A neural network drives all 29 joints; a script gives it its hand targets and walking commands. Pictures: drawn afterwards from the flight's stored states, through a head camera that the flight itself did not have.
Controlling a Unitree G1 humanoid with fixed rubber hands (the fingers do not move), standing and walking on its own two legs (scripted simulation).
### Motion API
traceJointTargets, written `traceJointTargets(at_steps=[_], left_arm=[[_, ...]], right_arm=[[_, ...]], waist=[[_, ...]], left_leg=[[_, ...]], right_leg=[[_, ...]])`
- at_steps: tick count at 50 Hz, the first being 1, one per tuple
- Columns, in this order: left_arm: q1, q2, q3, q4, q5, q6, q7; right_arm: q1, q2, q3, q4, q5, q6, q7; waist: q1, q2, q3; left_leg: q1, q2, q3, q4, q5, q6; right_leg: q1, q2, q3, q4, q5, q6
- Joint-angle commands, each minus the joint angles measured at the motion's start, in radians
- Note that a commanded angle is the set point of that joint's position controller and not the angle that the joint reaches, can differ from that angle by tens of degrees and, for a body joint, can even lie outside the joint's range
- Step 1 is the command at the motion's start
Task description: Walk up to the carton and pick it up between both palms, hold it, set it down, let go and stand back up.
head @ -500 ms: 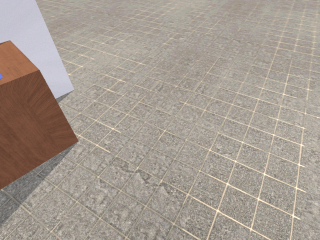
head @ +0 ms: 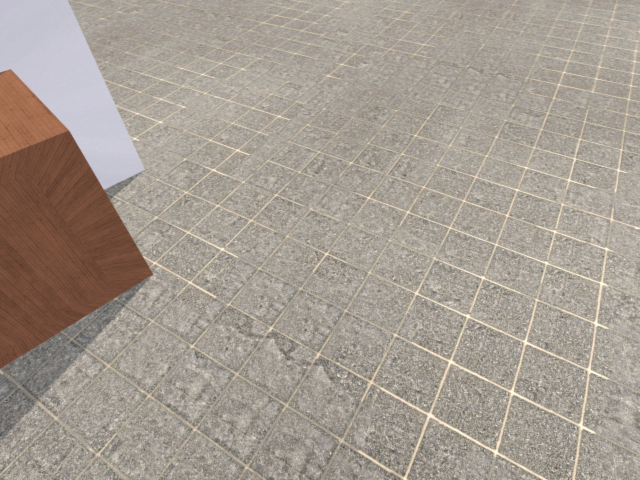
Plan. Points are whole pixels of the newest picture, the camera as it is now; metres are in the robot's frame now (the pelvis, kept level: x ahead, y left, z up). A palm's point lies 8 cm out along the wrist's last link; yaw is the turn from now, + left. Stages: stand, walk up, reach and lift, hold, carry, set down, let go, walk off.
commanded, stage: stand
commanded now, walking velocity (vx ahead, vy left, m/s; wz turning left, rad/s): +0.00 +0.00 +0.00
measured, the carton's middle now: out of the picture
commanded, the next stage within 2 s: walk up in 0.14 s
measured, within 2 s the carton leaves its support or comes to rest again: neither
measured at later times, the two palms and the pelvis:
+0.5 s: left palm out of the picture -0.02 +0.25 -0.14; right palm out of the picture +0.04 -0.22 -0.15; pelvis +0.00 +0.02 -0.01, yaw +11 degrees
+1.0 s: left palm out of the picture +0.08 +0.41 -0.14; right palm (355, 376) +0.32 -0.04 -0.14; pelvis +0.13 +0.15 -0.03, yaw +33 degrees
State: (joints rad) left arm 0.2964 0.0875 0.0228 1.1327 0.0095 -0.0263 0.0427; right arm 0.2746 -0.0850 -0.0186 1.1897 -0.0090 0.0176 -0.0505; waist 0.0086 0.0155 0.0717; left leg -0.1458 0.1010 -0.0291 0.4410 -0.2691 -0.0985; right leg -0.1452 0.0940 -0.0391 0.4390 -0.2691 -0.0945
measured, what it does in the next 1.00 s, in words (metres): steps to the left, turning left: left foot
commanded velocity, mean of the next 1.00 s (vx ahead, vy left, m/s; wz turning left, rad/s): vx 0.00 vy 0.00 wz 0.00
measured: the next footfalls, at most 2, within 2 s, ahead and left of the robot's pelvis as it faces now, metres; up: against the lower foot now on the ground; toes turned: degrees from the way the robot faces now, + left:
left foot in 0.76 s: +0.15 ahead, +0.30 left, +0.00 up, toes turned +33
right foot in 1.08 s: +0.36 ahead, +0.11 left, +0.00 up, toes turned +31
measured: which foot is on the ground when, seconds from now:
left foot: down 0.00-0.32, up 0.34-0.74, down 0.76-1.00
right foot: down 0.00-0.76, up 0.78-1.00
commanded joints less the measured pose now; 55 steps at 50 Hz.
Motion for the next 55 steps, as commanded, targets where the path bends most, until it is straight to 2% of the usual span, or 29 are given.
traceJointTargets(at_steps=[1,4,12,15,16,17,18,19,21,22,24,28,35,37,38,39,40,41,42,43,45,46,48,50,51,52,53,54,55], left_arm=[[0.118,0.098,0.017,-0.009,0.002,-0.008,0.004],[0.112,0.099,0.016,-0.01,-0.001,-0.009,0.006],[0.123,0.101,0.015,-0.006,0.002,-0.008,0.004],[0.118,0.108,0.018,-0.008,-0.001,-0.008,0.005],[0.113,0.102,0.016,-0.01,0.0,-0.008,0.005],[0.133,0.296,0.089,-0.104,0.052,-0.025,0.025],[0.189,0.306,0.102,-0.084,0.053,-0.028,0.041],[0.2,0.266,0.096,-0.085,0.056,-0.03,0.052],[0.105,0.209,0.073,-0.127,0.066,-0.045,0.057],[0.081,0.193,0.064,-0.146,0.073,-0.055,0.059],[0.069,0.202,0.059,-0.171,0.069,-0.069,0.057],[0.091,0.253,0.069,-0.211,0.076,-0.08,0.043],[0.071,0.345,0.07,-0.253,0.087,-0.047,0.014],[0.03,0.37,0.07,-0.28,0.089,-0.027,0.006],[0.024,0.352,0.059,-0.299,0.084,-0.017,-0.005],[0.066,0.287,0.03,-0.348,0.055,-0.011,-0.032],[0.052,0.268,0.013,-0.433,0.033,-0.009,-0.06],[-0.014,0.304,0.018,-0.475,0.018,-0.015,-0.074],[-0.04,0.299,0.013,-0.487,0.008,-0.032,-0.083],[-0.026,0.281,0.006,-0.481,0.006,-0.046,-0.082],[0.067,0.286,0.007,-0.461,0.016,-0.048,-0.073],[0.099,0.274,0.005,-0.452,0.017,-0.043,-0.071],[0.11,0.252,0.001,-0.459,0.022,-0.035,-0.065],[0.117,0.241,0.002,-0.475,0.019,-0.038,-0.06],[0.137,0.238,0.004,-0.478,0.016,-0.042,-0.059],[0.212,0.237,0.013,-0.462,0.017,-0.045,-0.056],[0.304,0.262,0.027,-0.446,0.023,-0.047,-0.05],[0.364,0.323,0.051,-0.458,0.035,-0.049,-0.041],[0.373,0.43,0.067,-0.487,0.032,-0.043,-0.022]], right_arm=[[0.099,-0.062,-0.01,0.002,0.001,-0.003,-0.004],[0.096,-0.056,-0.011,-0.002,0.003,-0.001,-0.004],[0.099,-0.063,-0.013,-0.002,-0.001,-0.001,-0.005],[0.083,-0.063,-0.013,-0.007,0.0,-0.002,-0.006],[0.092,-0.065,-0.014,-0.006,-0.001,-0.004,-0.005],[-0.055,-0.278,-0.069,-0.107,-0.011,-0.009,0.022],[-0.139,-0.282,-0.07,-0.149,-0.043,0.0,0.036],[-0.155,-0.239,-0.066,-0.162,-0.064,0.01,0.046],[-0.111,-0.202,-0.061,-0.177,-0.06,0.018,0.065],[-0.098,-0.201,-0.06,-0.181,-0.062,0.017,0.075],[-0.099,-0.208,-0.051,-0.21,-0.066,0.019,0.094],[-0.149,-0.215,-0.038,-0.241,-0.058,0.026,0.122],[-0.17,-0.241,-0.019,-0.298,-0.037,-0.008,0.146],[-0.036,-0.276,-0.033,-0.284,-0.035,-0.026,0.129],[0.121,-0.318,-0.063,-0.244,-0.04,-0.038,0.108],[0.242,-0.451,-0.111,-0.244,-0.017,-0.042,0.087],[0.261,-0.517,-0.123,-0.269,0.026,-0.033,0.074],[0.213,-0.497,-0.111,-0.306,0.045,-0.02,0.059],[0.178,-0.475,-0.108,-0.327,0.036,-0.01,0.044],[0.137,-0.452,-0.102,-0.35,0.015,-0.004,0.031],[0.043,-0.372,-0.078,-0.398,-0.011,-0.019,0.033],[0.023,-0.355,-0.072,-0.413,-0.024,-0.032,0.041],[0.026,-0.354,-0.068,-0.432,-0.031,-0.046,0.056],[0.023,-0.352,-0.066,-0.442,-0.037,-0.042,0.068],[0.0,-0.35,-0.061,-0.45,-0.035,-0.036,0.074],[-0.042,-0.345,-0.055,-0.46,-0.036,-0.027,0.079],[-0.076,-0.31,-0.038,-0.47,-0.04,-0.017,0.085],[-0.078,-0.243,-0.012,-0.491,-0.038,-0.014,0.092],[-0.078,-0.223,-0.003,-0.518,-0.04,-0.011,0.097]], waist=[[0.003,-0.013,0.009],[0.001,-0.03,0.015],[0.004,-0.01,0.01],[0.008,-0.018,0.022],[0.002,-0.003,0.007],[0.067,-0.092,-0.033],[0.097,-0.065,-0.011],[0.088,-0.03,0.022],[0.027,-0.054,0.077],[0.018,-0.082,0.08],[0.016,-0.107,0.091],[0.036,-0.09,0.133],[-0.001,-0.099,0.168],[-0.077,-0.05,0.099],[-0.154,0.07,-0.002],[-0.205,0.342,-0.146],[-0.196,0.423,-0.202],[-0.179,0.251,-0.163],[-0.165,0.178,-0.119],[-0.141,0.173,-0.055],[-0.064,0.134,-0.016],[-0.037,0.126,-0.024],[-0.029,0.111,-0.021],[-0.024,0.082,-0.037],[-0.005,0.062,-0.042],[0.047,0.028,-0.059],[0.099,-0.028,-0.067],[0.136,-0.195,-0.068],[0.144,-0.328,0.005]], left_leg=[[-0.061,-0.005,0.046,-0.037,0.138,0.044],[-0.069,-0.001,0.046,-0.035,0.138,0.039],[-0.044,0.003,0.043,-0.045,0.139,0.04],[-0.066,0.003,0.049,-0.038,0.144,0.038],[-0.05,0.004,0.045,-0.046,0.148,0.041],[-0.424,-0.091,0.088,0.267,-0.143,0.066],[-0.586,0.001,0.035,0.476,-0.248,0.064],[-0.616,0.059,-0.033,0.576,-0.224,0.064],[-0.608,0.106,-0.069,0.659,-0.147,0.063],[-0.606,0.118,-0.075,0.676,-0.123,0.058],[-0.599,0.127,-0.054,0.65,-0.079,0.051],[-0.608,0.127,-0.022,0.552,-0.048,0.055],[-0.346,0.043,0.117,0.36,0.021,0.125],[-0.11,-0.051,0.184,0.269,-0.026,0.158],[0.105,-0.115,0.176,0.193,-0.012,0.19],[0.265,0.046,-0.192,0.067,-0.152,0.307],[0.319,0.183,-0.669,-0.151,-0.266,0.405],[0.28,0.228,-0.75,-0.234,-0.406,0.42],[0.25,0.232,-0.635,-0.211,-0.399,0.412],[0.153,0.225,-0.541,-0.171,-0.356,0.42],[-0.065,0.176,-0.382,-0.143,-0.254,0.388],[-0.115,0.158,-0.335,-0.13,-0.181,0.377],[-0.175,0.139,-0.303,-0.109,-0.127,0.372],[-0.24,0.106,-0.276,-0.063,-0.232,0.346],[-0.33,0.073,-0.243,-0.025,-0.323,0.318],[-0.458,0.026,-0.187,0.051,-0.439,0.28],[-0.618,-0.049,-0.146,0.173,-0.571,0.229],[-0.758,-0.142,-0.072,0.434,-0.607,0.16],[-0.788,-0.2,0.001,0.754,-0.487,0.102]], right_leg=[[0.036,-0.187,0.153,-0.115,0.378,0.043],[0.035,-0.192,0.156,-0.117,0.412,0.046],[0.024,-0.183,0.152,-0.128,0.336,0.035],[0.03,-0.189,0.153,-0.125,0.395,0.049],[0.034,-0.183,0.149,-0.119,0.374,0.034],[0.364,-0.319,0.274,-0.148,0.083,0.002],[0.365,-0.5,0.389,-0.195,0.008,-0.015],[0.264,-0.562,0.403,-0.22,-0.093,-0.038],[0.136,-0.535,0.304,-0.244,-0.196,-0.066],[0.117,-0.526,0.256,-0.242,-0.193,-0.068],[0.092,-0.53,0.209,-0.248,-0.209,-0.089],[0.108,-0.556,0.085,-0.254,-0.167,-0.124],[0.016,-0.498,-0.175,-0.153,0.019,-0.11],[-0.065,-0.457,-0.266,0.09,0.2,-0.09],[-0.129,-0.38,-0.334,0.399,0.284,-0.058],[-0.301,-0.207,-0.352,0.865,0.091,0.02],[-0.514,-0.11,-0.109,1.005,-0.352,0.056],[-0.569,-0.172,0.054,1.03,-0.33,0.06],[-0.602,-0.216,0.077,1.009,-0.283,0.059],[-0.59,-0.237,0.078,0.958,-0.279,0.06],[-0.416,-0.267,0.095,0.778,-0.295,0.072],[-0.352,-0.255,0.073,0.711,-0.295,0.076],[-0.308,-0.229,0.034,0.581,-0.303,0.083],[-0.232,-0.198,0.001,0.443,-0.209,0.084],[-0.134,-0.172,-0.024,0.371,-0.115,0.078],[0.034,-0.141,-0.059,0.284,-0.023,0.069],[0.198,-0.126,-0.041,0.251,-0.037,0.058],[0.262,-0.294,0.205,0.102,-0.325,0.023],[0.097,-0.61,0.731,-0.279,-0.82,-0.048]])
